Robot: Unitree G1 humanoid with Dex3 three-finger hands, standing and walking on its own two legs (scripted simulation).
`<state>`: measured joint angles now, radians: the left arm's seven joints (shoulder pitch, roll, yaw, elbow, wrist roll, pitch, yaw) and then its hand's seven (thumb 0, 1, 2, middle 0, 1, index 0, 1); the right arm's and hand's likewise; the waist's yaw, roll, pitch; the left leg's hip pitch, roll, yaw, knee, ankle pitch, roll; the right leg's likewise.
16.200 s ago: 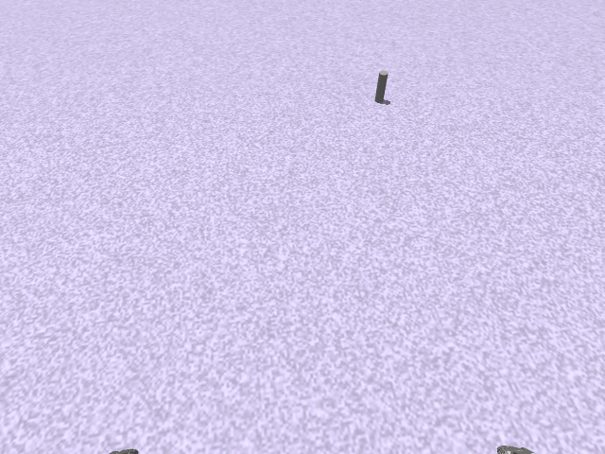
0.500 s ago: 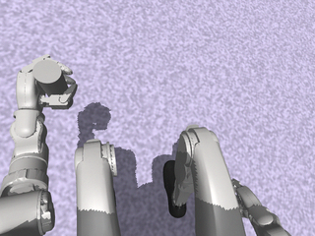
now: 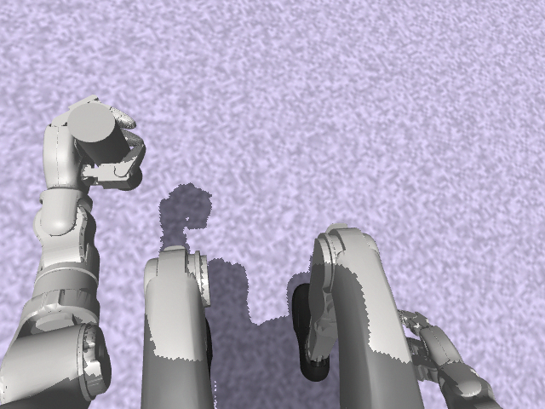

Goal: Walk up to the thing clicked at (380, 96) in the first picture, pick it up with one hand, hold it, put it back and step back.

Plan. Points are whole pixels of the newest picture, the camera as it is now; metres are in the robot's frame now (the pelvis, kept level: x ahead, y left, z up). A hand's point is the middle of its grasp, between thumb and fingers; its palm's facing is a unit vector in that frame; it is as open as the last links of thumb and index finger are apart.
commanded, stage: settle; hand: left
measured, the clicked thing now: (112, 154) +0.46 +0.20 -0.06
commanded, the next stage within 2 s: lift in 0.04 s
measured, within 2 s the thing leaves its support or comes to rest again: neither
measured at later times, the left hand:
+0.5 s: hand (105, 146) +0.44 +0.19 -0.01, palm faces -0.04 -1.00 -0.05, open 6.5 cm
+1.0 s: hand (43, 95) +0.41 +0.18 +0.15, palm faces -0.02 -1.00 -0.05, open 6.5 cm
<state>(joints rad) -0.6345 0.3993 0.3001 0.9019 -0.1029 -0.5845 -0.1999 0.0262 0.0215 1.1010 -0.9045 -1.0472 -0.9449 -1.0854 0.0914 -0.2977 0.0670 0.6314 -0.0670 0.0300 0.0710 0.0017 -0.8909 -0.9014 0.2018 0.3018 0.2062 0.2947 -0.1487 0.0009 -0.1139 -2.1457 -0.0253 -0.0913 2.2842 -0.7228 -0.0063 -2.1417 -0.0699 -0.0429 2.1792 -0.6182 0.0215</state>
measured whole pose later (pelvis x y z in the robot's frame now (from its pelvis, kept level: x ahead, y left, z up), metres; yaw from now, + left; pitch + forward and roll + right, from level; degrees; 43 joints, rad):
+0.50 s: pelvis +0.00 +0.00 +0.03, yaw +1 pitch +34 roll -4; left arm -0.58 0.38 0.29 0.83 -0.13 -0.54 -0.25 0.03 0.02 1.10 -0.90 -1.05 -0.95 -1.09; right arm 0.13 -0.29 0.04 0.64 -0.03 0.01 0.05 0.00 -0.91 -0.90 0.20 0.30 0.21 0.29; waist -0.13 0.02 -0.16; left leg -2.07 -0.02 -0.07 2.19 -0.72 0.00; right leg -2.07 -0.07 -0.02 2.11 -0.62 0.02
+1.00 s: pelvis +0.02 +0.00 +0.14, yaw +2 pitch +31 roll -3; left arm -0.32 0.30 0.19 0.40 -0.18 -0.32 -0.17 0.03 0.02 1.10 -0.90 -1.06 -0.94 -1.09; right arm 0.13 -0.26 0.00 0.59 0.05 -0.02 -0.01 0.01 -0.90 -0.90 0.20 0.30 0.21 0.29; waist -0.06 0.03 -0.18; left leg -1.67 0.00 -0.06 1.83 -0.69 0.00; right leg -1.69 -0.06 -0.04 1.75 -0.60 0.02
